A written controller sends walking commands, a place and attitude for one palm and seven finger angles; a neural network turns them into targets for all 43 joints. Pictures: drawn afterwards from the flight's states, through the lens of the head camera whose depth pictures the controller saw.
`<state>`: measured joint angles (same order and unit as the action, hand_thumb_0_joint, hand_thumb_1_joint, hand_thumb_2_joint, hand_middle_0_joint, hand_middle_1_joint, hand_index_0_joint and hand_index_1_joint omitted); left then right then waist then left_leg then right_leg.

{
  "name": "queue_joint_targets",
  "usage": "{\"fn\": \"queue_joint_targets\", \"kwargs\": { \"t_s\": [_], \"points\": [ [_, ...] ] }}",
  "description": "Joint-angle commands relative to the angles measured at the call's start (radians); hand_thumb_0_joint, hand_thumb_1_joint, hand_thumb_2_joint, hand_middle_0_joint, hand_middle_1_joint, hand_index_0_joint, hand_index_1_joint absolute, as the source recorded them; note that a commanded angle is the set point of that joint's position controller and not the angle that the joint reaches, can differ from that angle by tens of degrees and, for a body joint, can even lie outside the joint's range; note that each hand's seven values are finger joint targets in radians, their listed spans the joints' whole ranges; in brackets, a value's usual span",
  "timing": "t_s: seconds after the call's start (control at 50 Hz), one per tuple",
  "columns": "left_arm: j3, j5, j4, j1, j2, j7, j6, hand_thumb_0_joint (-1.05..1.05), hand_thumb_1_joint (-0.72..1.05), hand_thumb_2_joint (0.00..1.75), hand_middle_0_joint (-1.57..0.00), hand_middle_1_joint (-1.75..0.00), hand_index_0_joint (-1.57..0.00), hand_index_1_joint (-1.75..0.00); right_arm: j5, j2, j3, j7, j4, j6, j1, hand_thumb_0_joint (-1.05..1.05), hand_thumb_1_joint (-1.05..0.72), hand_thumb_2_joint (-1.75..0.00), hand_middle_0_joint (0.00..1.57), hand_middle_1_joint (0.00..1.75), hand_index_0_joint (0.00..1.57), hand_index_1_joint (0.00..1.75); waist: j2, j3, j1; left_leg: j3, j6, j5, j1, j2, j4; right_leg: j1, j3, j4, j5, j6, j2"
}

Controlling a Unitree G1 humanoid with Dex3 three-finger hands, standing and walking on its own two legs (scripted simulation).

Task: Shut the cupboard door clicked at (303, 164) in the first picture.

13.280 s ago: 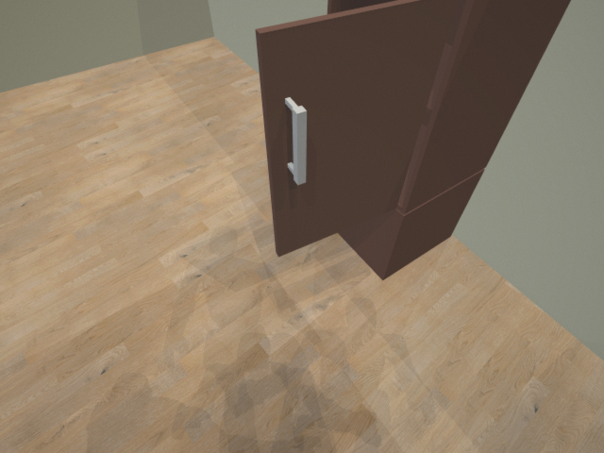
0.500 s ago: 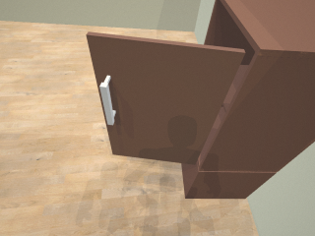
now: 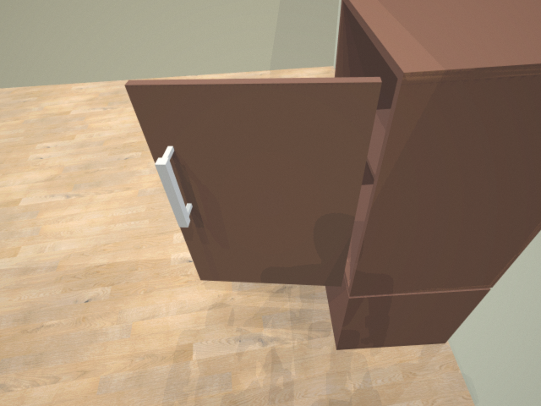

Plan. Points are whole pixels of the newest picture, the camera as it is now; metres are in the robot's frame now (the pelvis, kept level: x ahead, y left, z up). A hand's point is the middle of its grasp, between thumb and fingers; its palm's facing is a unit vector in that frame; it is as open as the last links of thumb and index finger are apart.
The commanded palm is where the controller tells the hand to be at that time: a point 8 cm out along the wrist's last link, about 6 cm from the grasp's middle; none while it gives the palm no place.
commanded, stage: come to a stop and stand still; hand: left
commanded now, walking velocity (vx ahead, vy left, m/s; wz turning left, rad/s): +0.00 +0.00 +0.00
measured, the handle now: (177, 188) +0.49 +0.23 +0.05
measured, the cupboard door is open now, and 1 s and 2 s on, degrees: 83 83 83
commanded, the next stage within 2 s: look again from close up in 0.82 s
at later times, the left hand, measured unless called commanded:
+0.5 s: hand out of the picture -0.01 +0.11 -0.16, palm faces -0.01 -0.98 -0.22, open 7.3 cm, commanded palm none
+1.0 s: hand out of the picture +0.00 +0.09 -0.17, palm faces +0.02 -0.98 -0.20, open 7.3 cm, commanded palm none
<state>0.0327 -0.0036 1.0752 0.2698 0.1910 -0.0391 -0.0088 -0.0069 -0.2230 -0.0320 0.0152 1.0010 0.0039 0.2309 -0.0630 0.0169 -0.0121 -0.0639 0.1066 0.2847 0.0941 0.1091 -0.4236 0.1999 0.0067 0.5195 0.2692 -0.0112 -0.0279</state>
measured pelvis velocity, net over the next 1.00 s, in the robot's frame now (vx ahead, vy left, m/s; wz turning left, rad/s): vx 0.00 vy -0.07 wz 0.00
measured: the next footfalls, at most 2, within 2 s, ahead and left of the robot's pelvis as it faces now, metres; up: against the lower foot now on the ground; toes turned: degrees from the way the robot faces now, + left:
none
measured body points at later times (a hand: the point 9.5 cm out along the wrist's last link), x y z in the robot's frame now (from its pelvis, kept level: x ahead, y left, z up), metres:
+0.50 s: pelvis -0.01 -0.06 +0.01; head +0.01 -0.08 +0.46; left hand +0.00 +0.17 -0.14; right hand -0.05 -0.27 -0.16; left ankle -0.03 +0.05 -0.74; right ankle +0.01 -0.13 -0.74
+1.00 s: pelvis +0.00 -0.07 +0.01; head +0.02 -0.08 +0.46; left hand +0.00 +0.15 -0.15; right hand -0.02 -0.28 -0.16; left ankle -0.03 +0.05 -0.74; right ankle +0.01 -0.13 -0.74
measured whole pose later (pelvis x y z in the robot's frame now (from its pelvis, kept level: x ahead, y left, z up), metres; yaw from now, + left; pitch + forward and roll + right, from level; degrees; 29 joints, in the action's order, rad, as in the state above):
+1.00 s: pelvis +0.00 -0.07 +0.01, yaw +0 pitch -1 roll +1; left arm 0.02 0.00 1.12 0.30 0.14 -0.04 0.02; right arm -0.01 -0.14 -0.02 0.03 1.13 0.02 0.31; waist -0.02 0.04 0.00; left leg -0.03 0.00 0.26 0.10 0.00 -0.37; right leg 0.17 -0.03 0.38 0.20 0.09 0.08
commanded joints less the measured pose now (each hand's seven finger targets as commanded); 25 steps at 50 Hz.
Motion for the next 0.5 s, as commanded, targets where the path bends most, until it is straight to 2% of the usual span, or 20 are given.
{"fn": "queue_joint_targets", "kwargs": {
  "t_s": [0.0,0.08,0.1,0.12,0.28,0.34,0.4,0.48],
  "points": [
    [-0.027,-0.007,-0.059,0.019,0.126,0.000,0.026,0.00,0.90,0.90,-0.20,-0.30,-0.20,-0.30,-0.003,-0.111,0.035,0.009,-0.028,0.029,0.066,0.00,-0.90,-0.90,0.20,0.30,0.20,0.30,0.123,0.100,0.020,0.169,-0.054,-0.064,0.106,-0.194,0.138,0.053,0.119,-0.127,-0.034,0.075,-0.064],
    [-0.030,-0.006,-0.050,0.044,0.110,0.000,0.034,0.00,0.90,0.90,-0.20,-0.30,-0.20,-0.30,-0.002,-0.090,0.030,0.012,-0.004,0.037,0.081,0.00,-0.90,-0.90,0.20,0.30,0.20,0.30,0.121,0.068,0.020,0.148,-0.056,-0.076,0.079,-0.191,0.135,0.043,0.145,-0.149,-0.055,0.077,-0.069],
    [-0.031,-0.005,-0.049,0.048,0.110,0.001,0.035,0.00,0.90,0.90,-0.20,-0.30,-0.20,-0.30,-0.001,-0.075,0.028,0.012,0.008,0.038,0.091,0.00,-0.90,-0.90,0.20,0.30,0.20,0.30,0.089,0.057,0.018,0.141,-0.055,-0.078,0.082,-0.189,0.136,0.027,0.141,-0.152,-0.059,0.079,-0.071],
    [-0.031,-0.004,-0.044,0.055,0.107,0.001,0.037,0.00,0.90,0.90,-0.20,-0.30,-0.20,-0.30,-0.002,-0.074,0.027,0.013,0.014,0.039,0.091,0.00,-0.90,-0.90,0.20,0.30,0.20,0.30,0.087,0.051,0.015,0.137,-0.057,-0.086,0.078,-0.186,0.131,0.023,0.148,-0.154,-0.072,0.080,-0.073],
    [-0.025,0.000,0.001,0.069,0.078,0.001,0.042,0.00,0.90,0.90,-0.20,-0.30,-0.20,-0.30,-0.001,-0.036,0.018,0.017,0.087,0.038,0.141,0.00,-0.90,-0.90,0.20,0.30,0.20,0.30,0.071,0.043,0.016,0.116,-0.068,-0.111,0.070,-0.194,0.129,-0.008,0.152,-0.171,-0.136,0.087,-0.082],
    [-0.023,0.001,0.011,0.071,0.075,0.000,0.042,0.00,0.90,0.90,-0.20,-0.30,-0.20,-0.30,-0.001,-0.024,0.017,0.018,0.103,0.033,0.151,0.00,-0.90,-0.90,0.20,0.30,0.20,0.30,0.073,0.067,0.016,0.108,-0.073,-0.088,0.085,-0.191,0.123,-0.002,0.158,-0.188,-0.115,0.089,-0.084],
    [-0.024,0.001,0.016,0.072,0.071,0.001,0.041,0.00,0.90,0.90,-0.20,-0.30,-0.20,-0.30,-0.001,-0.011,0.017,0.018,0.117,0.030,0.168,0.00,-0.90,-0.90,0.20,0.30,0.20,0.30,0.093,0.065,0.014,0.101,-0.074,-0.070,0.091,-0.190,0.121,-0.008,0.159,-0.206,-0.076,0.087,-0.082],
    [-0.024,0.002,0.018,0.072,0.066,0.000,0.042,0.00,0.90,0.90,-0.20,-0.30,-0.20,-0.30,-0.002,-0.006,0.018,0.019,0.126,0.027,0.185,0.00,-0.90,-0.90,0.20,0.30,0.20,0.30,0.088,0.068,0.019,0.095,-0.078,-0.066,0.088,-0.187,0.110,0.002,0.176,-0.221,-0.058,0.091,-0.082]
  ]
}}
